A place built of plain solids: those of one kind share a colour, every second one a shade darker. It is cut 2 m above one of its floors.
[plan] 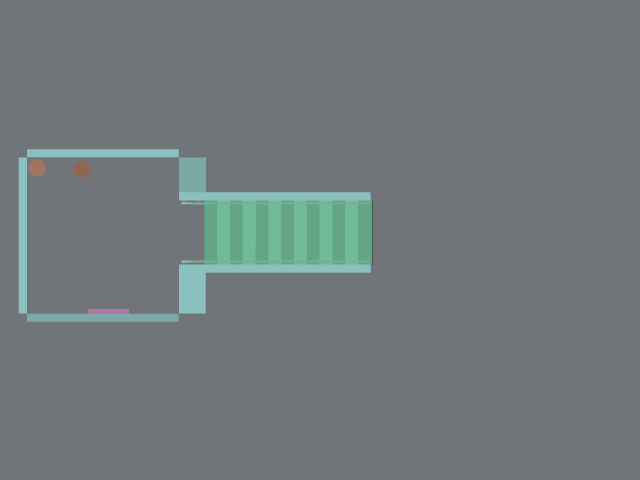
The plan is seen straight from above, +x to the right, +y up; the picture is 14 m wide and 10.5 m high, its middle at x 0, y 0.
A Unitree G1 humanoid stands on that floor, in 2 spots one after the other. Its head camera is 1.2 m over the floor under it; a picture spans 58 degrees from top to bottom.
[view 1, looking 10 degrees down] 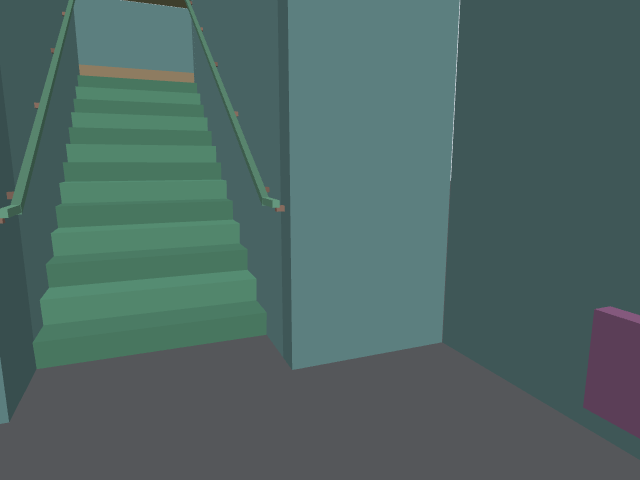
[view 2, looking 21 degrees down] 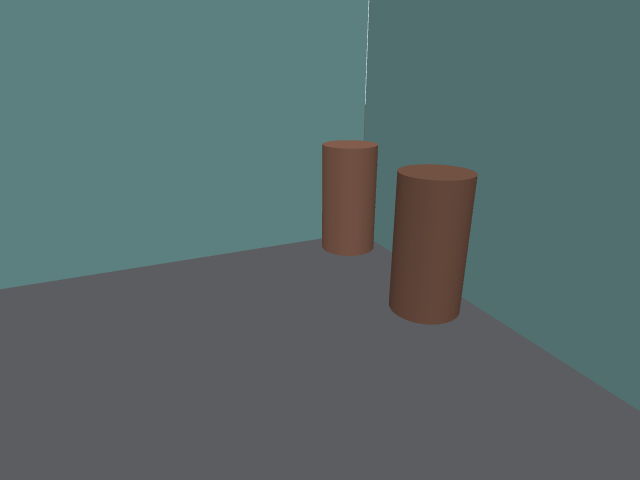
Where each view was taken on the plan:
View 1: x -5.36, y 0.20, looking -22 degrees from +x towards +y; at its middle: wall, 2.49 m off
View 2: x -3.53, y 0.16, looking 156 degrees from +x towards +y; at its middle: ground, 3.35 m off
